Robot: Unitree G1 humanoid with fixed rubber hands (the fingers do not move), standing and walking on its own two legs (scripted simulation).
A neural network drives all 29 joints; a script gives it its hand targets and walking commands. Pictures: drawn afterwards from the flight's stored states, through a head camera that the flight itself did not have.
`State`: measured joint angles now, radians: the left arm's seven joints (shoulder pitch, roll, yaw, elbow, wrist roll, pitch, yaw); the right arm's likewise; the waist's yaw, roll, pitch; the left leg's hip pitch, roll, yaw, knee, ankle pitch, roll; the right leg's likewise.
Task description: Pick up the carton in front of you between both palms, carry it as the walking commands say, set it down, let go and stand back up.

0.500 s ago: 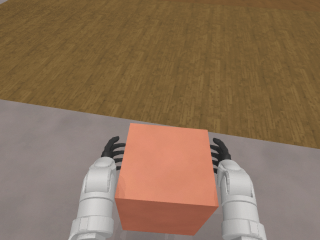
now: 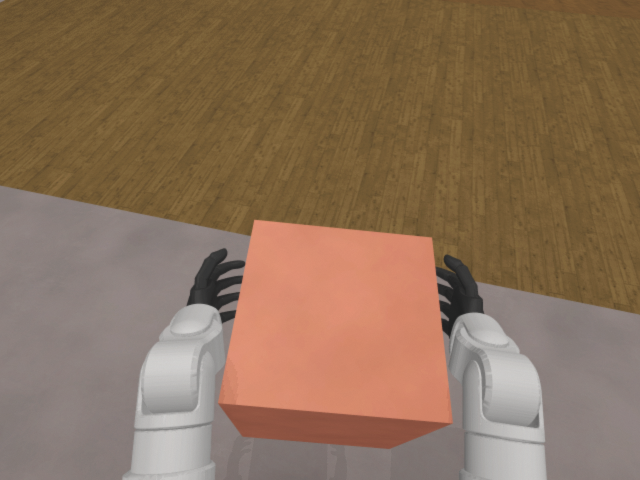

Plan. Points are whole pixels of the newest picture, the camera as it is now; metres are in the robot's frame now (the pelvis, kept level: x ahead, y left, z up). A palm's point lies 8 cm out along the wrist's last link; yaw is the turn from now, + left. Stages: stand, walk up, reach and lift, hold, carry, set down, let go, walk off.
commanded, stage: carry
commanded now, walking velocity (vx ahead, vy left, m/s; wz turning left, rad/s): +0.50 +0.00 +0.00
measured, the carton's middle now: (328, 346) +0.28 +0.01 +0.03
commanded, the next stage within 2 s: none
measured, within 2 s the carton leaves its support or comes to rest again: neither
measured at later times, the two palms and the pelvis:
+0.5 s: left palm (264, 206) +0.47 +0.12 +0.10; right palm (457, 210) +0.50 -0.19 +0.09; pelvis +0.26 -0.04 +0.01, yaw +1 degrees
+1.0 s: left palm (282, 107) +0.82 +0.13 +0.09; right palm (420, 116) +0.80 -0.17 +0.10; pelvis +0.59 +0.00 +0.02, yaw -4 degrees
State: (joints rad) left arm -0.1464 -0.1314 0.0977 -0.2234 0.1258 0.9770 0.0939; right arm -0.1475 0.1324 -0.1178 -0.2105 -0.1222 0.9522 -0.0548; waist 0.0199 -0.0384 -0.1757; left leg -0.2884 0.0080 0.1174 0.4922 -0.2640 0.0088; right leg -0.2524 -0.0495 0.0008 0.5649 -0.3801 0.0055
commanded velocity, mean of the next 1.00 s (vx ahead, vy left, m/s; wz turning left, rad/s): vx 0.50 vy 0.00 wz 0.00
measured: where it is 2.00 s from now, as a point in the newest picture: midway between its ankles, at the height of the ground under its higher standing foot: (340, 249)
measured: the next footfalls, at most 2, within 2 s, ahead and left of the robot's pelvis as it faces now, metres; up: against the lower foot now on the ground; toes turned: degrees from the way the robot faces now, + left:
right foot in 0.22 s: +0.21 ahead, -0.11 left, +0.00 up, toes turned -11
left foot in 0.68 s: +0.59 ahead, +0.07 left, +0.00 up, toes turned +11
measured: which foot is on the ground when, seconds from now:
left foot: down 0.00-0.24, up 0.26-0.66, down 0.68-1.00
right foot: down 0.00-0.00, up 0.02-0.20, down 0.22-0.72, up 0.74-1.00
